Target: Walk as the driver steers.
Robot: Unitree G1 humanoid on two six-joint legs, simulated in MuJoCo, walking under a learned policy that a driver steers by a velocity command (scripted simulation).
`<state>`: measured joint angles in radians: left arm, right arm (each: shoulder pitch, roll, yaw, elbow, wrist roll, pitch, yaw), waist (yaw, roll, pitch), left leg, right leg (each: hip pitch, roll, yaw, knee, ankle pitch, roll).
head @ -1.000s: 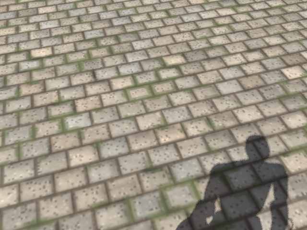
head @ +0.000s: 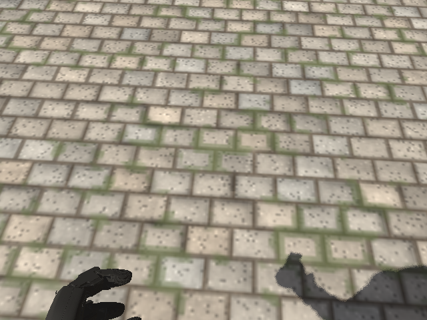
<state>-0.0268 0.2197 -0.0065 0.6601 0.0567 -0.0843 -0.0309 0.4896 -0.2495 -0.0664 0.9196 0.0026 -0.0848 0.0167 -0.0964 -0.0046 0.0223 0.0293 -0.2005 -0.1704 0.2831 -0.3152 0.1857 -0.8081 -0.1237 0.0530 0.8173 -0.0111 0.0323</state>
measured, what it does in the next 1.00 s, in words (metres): walks ahead: right foot, then left foot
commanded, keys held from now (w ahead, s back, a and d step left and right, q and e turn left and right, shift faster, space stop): w+q+shift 0.26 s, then w+shift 0.20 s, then w+e+shift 0.54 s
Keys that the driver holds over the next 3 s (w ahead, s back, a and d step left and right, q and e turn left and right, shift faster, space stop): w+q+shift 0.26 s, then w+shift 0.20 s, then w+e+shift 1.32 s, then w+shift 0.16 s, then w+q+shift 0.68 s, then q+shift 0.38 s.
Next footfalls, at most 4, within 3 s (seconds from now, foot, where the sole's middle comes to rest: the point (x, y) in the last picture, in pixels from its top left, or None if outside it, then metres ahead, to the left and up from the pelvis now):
0.14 right None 0.36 -0.14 -0.77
0.58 left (135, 263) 0.67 0.21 -0.77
1.04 right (141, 156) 1.12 0.20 -0.77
1.46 left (119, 84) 1.56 0.31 -0.77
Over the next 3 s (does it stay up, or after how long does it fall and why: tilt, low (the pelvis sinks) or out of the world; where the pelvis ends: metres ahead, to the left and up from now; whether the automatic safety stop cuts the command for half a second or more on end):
stays up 2.40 -0.48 0.00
